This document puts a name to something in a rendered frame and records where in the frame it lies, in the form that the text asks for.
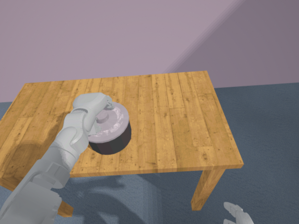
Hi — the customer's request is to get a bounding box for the pot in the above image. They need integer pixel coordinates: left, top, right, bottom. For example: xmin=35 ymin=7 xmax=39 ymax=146
xmin=89 ymin=122 xmax=131 ymax=155

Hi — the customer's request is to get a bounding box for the table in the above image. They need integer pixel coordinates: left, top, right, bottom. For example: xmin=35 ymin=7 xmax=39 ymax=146
xmin=0 ymin=70 xmax=244 ymax=217

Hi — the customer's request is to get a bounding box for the lid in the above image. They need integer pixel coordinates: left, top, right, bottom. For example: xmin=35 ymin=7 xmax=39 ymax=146
xmin=88 ymin=102 xmax=129 ymax=143

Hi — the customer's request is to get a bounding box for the left robot forearm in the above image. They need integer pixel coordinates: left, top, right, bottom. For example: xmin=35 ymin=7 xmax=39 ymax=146
xmin=0 ymin=106 xmax=96 ymax=220

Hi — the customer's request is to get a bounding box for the knob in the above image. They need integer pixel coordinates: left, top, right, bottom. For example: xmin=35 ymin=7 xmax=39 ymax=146
xmin=96 ymin=110 xmax=109 ymax=123

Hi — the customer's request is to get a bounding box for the left robot upper arm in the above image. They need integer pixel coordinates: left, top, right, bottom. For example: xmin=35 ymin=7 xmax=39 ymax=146
xmin=0 ymin=182 xmax=62 ymax=224

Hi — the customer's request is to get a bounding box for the right robot hand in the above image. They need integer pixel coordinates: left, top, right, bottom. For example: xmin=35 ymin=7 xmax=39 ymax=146
xmin=223 ymin=202 xmax=254 ymax=224

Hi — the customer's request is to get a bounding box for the left robot hand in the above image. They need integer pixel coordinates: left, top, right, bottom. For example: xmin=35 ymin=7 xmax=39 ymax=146
xmin=72 ymin=92 xmax=114 ymax=135

